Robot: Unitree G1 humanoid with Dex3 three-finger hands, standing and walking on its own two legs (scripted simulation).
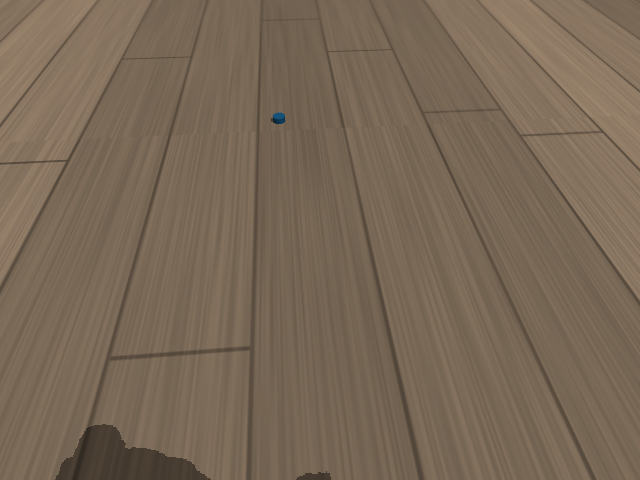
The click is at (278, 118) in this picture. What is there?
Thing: low tin
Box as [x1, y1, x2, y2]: [273, 113, 284, 123]
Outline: 273,115 273,121 275,123 281,123 284,121 284,115 282,113 275,113
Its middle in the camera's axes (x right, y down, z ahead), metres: -0.22 -0.70 +2.24
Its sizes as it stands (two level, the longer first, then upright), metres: 0.067 0.067 0.032
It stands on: the floor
